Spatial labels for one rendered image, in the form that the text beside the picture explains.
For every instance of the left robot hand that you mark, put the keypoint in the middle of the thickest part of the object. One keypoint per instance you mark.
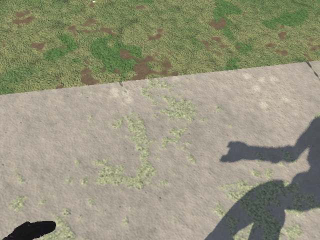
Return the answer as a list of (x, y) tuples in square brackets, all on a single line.
[(30, 231)]

